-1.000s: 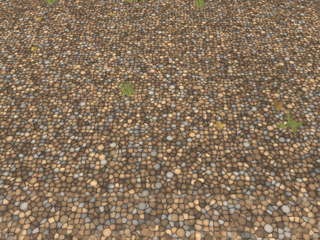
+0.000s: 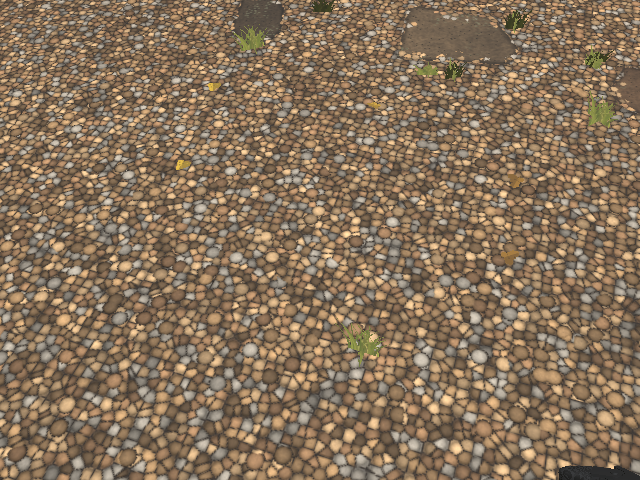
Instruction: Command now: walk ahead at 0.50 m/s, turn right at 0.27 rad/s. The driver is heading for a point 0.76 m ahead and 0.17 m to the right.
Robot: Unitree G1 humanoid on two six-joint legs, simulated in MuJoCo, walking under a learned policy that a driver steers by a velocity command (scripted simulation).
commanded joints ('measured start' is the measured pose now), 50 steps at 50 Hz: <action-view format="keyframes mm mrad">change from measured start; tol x32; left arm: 1 15 171 39 -46 -10 1 12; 28 -384 79 24 -319 0 49 -50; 33 38 351 133 -233 -9 65 -12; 50 -70 181 51 -193 22 -4 6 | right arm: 1 -104 -62 -12 -93 9 -27 13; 8 360 -253 -83 -7 -20 -23 -2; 50 -47 -87 -14 -38 16 -10 20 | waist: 1 -23 -124 24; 8 -192 288 -416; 27 -166 4 78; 34 -3 -260 -413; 50 -17 -107 34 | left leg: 1 102 -52 24 -95 42 2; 6 638 33 -48 -145 -53 110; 8 1051 367 -667 -273 -276 300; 14 479 186 -118 -458 -127 200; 27 676 214 212 -438 87 157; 31 694 183 296 -58 629 101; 34 -108 -116 45 768 -627 -17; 35 -214 -62 -20 791 -538 7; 50 -12 19 49 21 157 2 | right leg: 1 -55 -250 185 -32 246 -149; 6 -168 -170 171 394 278 -59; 9 -746 -85 135 1045 -312 17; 22 -622 -185 35 572 266 36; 31 -301 -18 -143 350 43 -94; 34 485 -412 835 94 -97 -409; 39 -59 -247 363 10 204 -246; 50 -42 -245 81 -93 221 -169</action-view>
